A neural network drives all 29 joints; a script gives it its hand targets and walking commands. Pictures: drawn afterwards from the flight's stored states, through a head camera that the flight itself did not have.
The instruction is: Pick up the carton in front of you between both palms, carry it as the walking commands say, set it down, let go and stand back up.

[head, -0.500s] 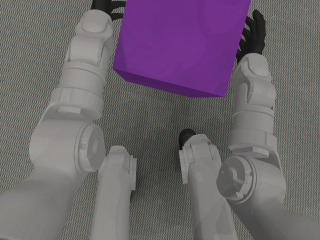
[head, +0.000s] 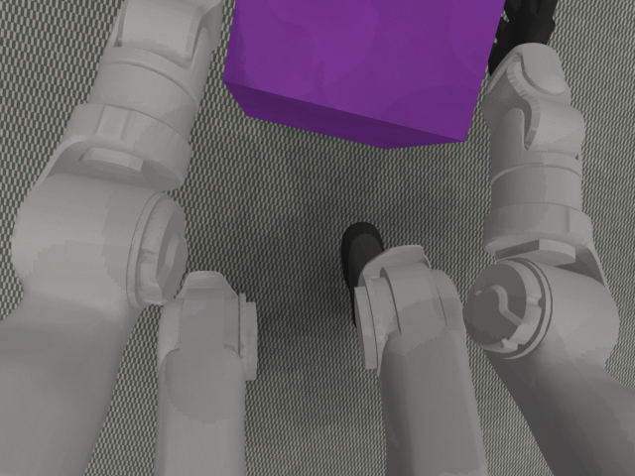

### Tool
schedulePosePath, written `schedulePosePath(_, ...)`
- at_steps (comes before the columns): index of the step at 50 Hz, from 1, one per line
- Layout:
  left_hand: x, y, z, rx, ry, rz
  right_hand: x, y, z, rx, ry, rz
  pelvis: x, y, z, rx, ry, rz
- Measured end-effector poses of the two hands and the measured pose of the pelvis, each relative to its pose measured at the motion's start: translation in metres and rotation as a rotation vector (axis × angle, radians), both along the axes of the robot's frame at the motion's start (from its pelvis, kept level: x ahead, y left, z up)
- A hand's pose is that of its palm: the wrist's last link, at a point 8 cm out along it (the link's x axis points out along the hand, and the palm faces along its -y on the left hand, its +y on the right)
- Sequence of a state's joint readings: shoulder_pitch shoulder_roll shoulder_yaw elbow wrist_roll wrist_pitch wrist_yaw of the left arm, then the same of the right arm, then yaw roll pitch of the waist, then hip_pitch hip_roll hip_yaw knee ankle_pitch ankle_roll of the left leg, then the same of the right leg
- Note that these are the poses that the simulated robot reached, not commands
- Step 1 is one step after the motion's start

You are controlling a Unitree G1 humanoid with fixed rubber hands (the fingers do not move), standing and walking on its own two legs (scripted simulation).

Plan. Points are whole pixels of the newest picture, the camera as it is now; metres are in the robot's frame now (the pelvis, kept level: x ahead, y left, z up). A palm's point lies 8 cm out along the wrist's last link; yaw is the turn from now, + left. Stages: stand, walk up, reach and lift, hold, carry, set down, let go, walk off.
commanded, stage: set down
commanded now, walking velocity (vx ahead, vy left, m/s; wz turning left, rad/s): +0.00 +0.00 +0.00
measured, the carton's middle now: (349, 33) +0.54 -0.11 -0.24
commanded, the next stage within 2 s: none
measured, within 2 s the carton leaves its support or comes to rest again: rests again in 0.68 s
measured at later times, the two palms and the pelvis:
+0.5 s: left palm out of the picture +0.59 +0.04 -0.19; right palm (501, 50) +0.50 -0.25 -0.18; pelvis +0.01 +0.01 -0.01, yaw +0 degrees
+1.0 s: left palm out of the picture +0.58 +0.04 -0.21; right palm (496, 69) +0.49 -0.26 -0.20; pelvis +0.00 +0.01 -0.01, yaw -1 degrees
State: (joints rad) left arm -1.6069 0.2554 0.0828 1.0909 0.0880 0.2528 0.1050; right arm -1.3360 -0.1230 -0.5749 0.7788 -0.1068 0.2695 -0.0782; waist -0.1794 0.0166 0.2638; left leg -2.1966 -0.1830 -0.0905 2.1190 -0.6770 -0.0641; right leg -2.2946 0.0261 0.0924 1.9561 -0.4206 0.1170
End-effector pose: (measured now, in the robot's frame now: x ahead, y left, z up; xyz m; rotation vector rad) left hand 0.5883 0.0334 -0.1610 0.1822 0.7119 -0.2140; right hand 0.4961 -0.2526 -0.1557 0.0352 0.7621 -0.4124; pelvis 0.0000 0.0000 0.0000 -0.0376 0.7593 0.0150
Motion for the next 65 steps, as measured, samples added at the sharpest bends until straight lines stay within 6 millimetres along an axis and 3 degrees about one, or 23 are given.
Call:
schedulePosePath(12, -0.003, 0.012, -0.018, -0.011, 0.036, 0.004, 0.005, 0.008, -0.008, -0.002, 0.036, 0.033, 0.003, 0.004, -0.004, -0.016, 0.019, 0.009)
schedulePosePath(22, -0.003, 0.008, -0.031, -0.015, 0.040, -0.020, 0.004, 0.003, -0.021, -0.010, 0.044, 0.037, 0.008, 0.008, -0.007, -0.021, 0.009, 0.018)
schedulePosePath(48, -0.007, 0.005, -0.040, -0.086, 0.011, -0.082, -0.009, -0.006, -0.038, -0.027, 0.067, 0.043, 0.006, 0.010, -0.015, -0.035, -0.058, 0.007)
schedulePosePath(51, -0.008, 0.014, -0.048, -0.053, 0.003, -0.067, -0.012, -0.007, -0.044, -0.027, 0.064, 0.020, 0.004, 0.009, -0.014, -0.033, -0.074, 0.006)
schedulePosePath(57, 0.003, 0.052, -0.058, 0.021, -0.003, 0.003, -0.015, -0.025, -0.052, -0.045, 0.056, -0.029, 0.002, 0.001, -0.019, -0.035, -0.071, 0.019)
schedulePosePath(60, 0.011, 0.056, -0.052, 0.012, -0.031, 0.009, -0.012, -0.032, -0.052, -0.040, 0.032, -0.032, 0.000, -0.003, -0.022, -0.029, -0.074, 0.023)
schedulePosePath(65, 0.021, 0.046, -0.030, -0.002, -0.087, 0.006, -0.006, -0.032, -0.042, -0.033, -0.011, -0.030, -0.004, -0.009, -0.023, -0.026, -0.084, 0.022)
